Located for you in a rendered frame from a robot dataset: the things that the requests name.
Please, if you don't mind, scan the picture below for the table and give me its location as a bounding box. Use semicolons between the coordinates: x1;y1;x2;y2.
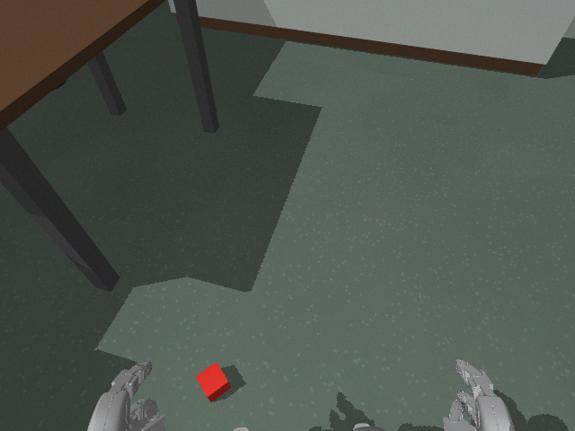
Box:
0;0;219;292

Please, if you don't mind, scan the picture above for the right robot hand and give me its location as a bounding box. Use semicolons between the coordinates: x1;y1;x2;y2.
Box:
443;358;515;431

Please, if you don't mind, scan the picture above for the left robot hand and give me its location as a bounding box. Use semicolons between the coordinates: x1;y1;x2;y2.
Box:
87;361;165;431

